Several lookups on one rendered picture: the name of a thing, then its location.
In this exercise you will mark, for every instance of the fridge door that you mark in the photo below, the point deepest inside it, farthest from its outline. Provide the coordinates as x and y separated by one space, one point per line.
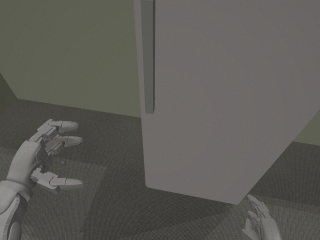
235 82

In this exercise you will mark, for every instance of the left robot forearm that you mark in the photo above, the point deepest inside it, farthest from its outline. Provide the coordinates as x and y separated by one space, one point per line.
14 197

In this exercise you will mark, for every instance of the handle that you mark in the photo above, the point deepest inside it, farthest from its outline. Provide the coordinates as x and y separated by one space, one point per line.
148 18

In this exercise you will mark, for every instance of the robot left hand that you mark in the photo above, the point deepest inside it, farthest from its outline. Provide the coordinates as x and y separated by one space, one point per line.
24 167

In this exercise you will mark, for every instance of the robot right hand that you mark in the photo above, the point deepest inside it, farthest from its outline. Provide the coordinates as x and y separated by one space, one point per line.
265 226

